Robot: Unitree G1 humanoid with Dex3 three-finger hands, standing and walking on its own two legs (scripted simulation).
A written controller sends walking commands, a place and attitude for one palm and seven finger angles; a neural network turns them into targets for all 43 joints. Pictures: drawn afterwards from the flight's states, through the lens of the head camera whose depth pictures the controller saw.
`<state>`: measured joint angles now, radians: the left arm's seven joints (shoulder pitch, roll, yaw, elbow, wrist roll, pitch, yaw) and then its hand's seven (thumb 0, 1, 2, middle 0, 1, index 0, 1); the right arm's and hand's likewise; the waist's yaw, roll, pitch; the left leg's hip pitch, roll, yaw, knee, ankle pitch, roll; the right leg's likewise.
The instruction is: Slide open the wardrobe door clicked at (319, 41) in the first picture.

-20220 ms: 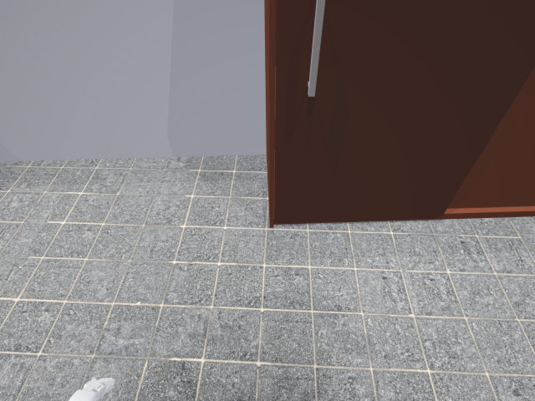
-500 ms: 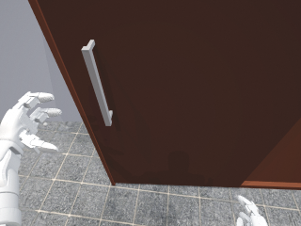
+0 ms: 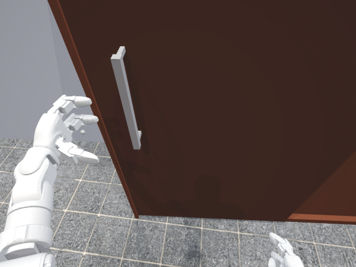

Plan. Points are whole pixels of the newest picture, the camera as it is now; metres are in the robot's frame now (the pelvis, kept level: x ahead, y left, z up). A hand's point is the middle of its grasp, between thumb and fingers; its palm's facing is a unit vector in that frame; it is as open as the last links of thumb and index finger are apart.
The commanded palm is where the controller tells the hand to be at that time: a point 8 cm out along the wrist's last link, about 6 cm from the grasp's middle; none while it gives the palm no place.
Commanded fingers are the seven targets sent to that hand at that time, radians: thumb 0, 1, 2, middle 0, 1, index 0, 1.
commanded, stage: move the hooked fingers beside the handle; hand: left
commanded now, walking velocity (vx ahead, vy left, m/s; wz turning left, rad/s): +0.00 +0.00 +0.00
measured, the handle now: (130, 105) +0.47 +0.15 +0.11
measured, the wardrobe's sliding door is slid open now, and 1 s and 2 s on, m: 0.00 0.00 0.00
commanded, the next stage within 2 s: none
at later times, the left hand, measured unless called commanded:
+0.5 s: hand (98, 120) +0.40 +0.21 +0.13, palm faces +0.04 -1.00 -0.01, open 14.0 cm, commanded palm +0.38 +0.27 +0.13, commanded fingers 0.00 -0.50 0.30 -0.30 -1.20 -0.30 -1.20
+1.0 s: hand (98, 118) +0.40 +0.21 +0.13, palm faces +0.04 -1.00 -0.01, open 14.0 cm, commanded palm +0.37 +0.26 +0.13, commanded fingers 0.00 -0.50 0.30 -0.30 -1.20 -0.30 -1.20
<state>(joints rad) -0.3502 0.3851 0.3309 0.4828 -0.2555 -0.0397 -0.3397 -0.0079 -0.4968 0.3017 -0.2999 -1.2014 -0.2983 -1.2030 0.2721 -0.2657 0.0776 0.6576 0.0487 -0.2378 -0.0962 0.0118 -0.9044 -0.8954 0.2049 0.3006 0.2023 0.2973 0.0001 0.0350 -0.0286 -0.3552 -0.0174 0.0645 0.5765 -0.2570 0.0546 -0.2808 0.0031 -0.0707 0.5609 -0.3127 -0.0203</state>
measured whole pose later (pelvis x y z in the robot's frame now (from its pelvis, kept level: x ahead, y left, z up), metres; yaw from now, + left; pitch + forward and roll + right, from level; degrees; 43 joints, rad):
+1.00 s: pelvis +0.00 -0.02 +0.00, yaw -1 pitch +5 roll +0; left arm -0.49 0.42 0.38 0.73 -0.24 -0.17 -0.33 -0.01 -0.50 0.30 -0.30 -1.20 -0.30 -1.20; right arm 0.34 -0.29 0.05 0.66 0.05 -0.12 -0.07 0.01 -0.91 -0.90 0.20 0.30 0.20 0.30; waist -0.04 0.03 -0.05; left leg -0.42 0.02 0.07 0.62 -0.28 0.03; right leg -0.35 0.04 -0.06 0.61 -0.33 -0.05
